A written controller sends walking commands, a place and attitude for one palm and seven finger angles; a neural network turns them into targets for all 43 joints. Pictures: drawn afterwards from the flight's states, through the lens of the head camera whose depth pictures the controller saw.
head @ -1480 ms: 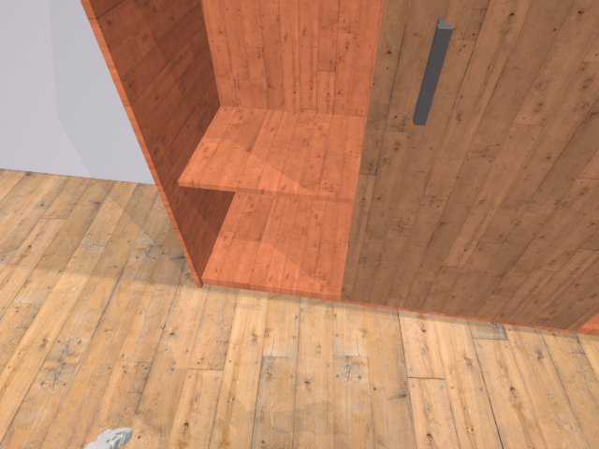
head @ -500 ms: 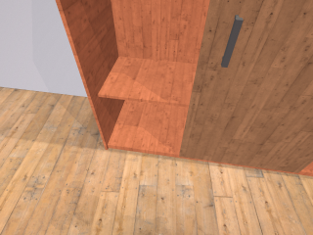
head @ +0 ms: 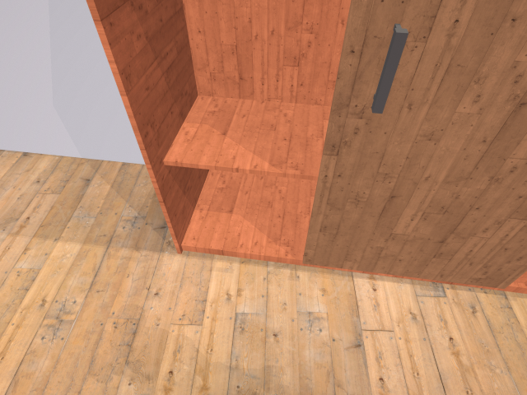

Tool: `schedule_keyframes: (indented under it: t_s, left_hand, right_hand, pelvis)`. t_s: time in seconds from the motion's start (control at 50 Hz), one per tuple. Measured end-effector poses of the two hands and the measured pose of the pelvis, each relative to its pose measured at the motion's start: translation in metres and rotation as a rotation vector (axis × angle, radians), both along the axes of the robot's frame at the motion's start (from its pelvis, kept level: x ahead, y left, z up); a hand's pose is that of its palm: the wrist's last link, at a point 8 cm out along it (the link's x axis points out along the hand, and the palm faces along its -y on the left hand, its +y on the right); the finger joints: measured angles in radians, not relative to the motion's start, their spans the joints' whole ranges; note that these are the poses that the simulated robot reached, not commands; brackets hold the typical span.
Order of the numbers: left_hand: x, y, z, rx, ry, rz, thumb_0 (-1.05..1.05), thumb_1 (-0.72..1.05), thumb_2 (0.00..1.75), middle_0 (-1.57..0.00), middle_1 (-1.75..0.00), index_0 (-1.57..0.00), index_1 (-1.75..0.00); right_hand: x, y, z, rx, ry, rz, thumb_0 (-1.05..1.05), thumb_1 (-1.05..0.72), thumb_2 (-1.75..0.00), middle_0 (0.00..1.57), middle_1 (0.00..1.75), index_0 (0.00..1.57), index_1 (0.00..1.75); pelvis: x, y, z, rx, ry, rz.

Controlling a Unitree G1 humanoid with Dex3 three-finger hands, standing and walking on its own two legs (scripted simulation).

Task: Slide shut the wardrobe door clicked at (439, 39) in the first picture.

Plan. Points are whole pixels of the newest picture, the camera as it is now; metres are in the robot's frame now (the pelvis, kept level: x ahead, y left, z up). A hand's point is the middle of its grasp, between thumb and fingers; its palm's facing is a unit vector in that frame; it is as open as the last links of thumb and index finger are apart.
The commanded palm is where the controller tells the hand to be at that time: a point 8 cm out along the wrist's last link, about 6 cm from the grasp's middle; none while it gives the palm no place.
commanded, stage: look at it before walking up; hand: right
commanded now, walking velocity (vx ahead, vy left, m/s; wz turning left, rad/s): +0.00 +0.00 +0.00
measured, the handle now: (386, 70) +0.72 -0.22 +0.15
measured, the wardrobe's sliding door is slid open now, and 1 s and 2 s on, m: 0.55 0.55 0.55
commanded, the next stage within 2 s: take the last steps up to it in 0.06 s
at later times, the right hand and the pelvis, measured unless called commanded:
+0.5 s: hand out of the picture +0.02 -0.23 -0.20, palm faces +0.09 +0.98 -0.18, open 7.3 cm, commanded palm none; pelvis +0.05 -0.03 -0.01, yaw -4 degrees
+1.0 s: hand (388, 332) +0.29 -0.24 -0.19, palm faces +0.03 +0.99 -0.16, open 7.3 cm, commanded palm none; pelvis +0.21 -0.07 -0.02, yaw -4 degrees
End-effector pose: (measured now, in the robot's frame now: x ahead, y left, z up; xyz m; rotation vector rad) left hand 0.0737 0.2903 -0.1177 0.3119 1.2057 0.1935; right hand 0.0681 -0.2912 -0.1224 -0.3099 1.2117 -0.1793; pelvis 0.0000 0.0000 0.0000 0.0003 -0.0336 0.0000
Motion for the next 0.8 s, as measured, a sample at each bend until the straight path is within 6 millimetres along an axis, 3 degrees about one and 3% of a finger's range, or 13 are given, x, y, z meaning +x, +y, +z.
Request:
schedule_keyframes:
  t_s: [0.3,0.42,0.56,0.64,0.72,0.8]
  left_hand:
    - [0.005,-0.012,-0.005,-0.018,0.006,-0.012,0.00,0.90,0.90,-0.20,-0.30,-0.20,-0.30]
    - [-0.010,-0.041,-0.018,-0.054,0.101,-0.014,0.00,0.91,0.90,-0.20,-0.30,-0.20,-0.30]
    - [-0.014,-0.090,-0.023,-0.067,0.145,0.033,0.00,0.91,0.90,-0.20,-0.30,-0.20,-0.30]
    - [-0.031,-0.120,-0.016,-0.088,0.203,0.091,0.00,0.91,0.90,-0.20,-0.30,-0.20,-0.30]
    - [-0.048,-0.147,-0.009,-0.120,0.312,0.125,0.00,0.91,0.90,-0.20,-0.30,-0.20,-0.30]
    - [-0.052,-0.167,-0.007,-0.149,0.393,0.162,0.00,0.90,0.90,-0.20,-0.30,-0.20,-0.30]
  right_hand:
    - [-0.004,0.003,-0.004,0.008,0.009,-0.026,0.01,-0.91,-0.89,0.21,0.30,0.20,0.30]
    - [-0.029,0.016,-0.026,0.093,0.059,-0.096,0.00,-0.91,-0.89,0.21,0.30,0.20,0.30]
    - [-0.064,0.012,-0.052,0.184,0.236,-0.172,0.01,-0.91,-0.89,0.21,0.30,0.20,0.30]
    - [-0.042,0.006,-0.043,0.199,0.272,-0.157,0.01,-0.91,-0.89,0.21,0.30,0.20,0.30]
    - [0.005,-0.001,-0.038,0.206,0.206,-0.153,0.01,-0.91,-0.89,0.20,0.30,0.20,0.30]
    - [0.059,-0.004,-0.037,0.206,0.138,-0.139,0.01,-0.91,-0.89,0.20,0.30,0.20,0.30]
  pelvis:
    - [0.008,-0.003,-0.002,0.003,0.000,-0.009]
    - [0.028,-0.014,-0.008,0.027,0.010,-0.044]
    - [0.064,-0.048,-0.017,0.022,0.007,-0.048]
    - [0.084,-0.061,-0.008,0.027,0.012,-0.050]
    - [0.103,-0.068,-0.002,0.028,0.018,-0.064]
    - [0.127,-0.072,-0.002,0.025,0.020,-0.067]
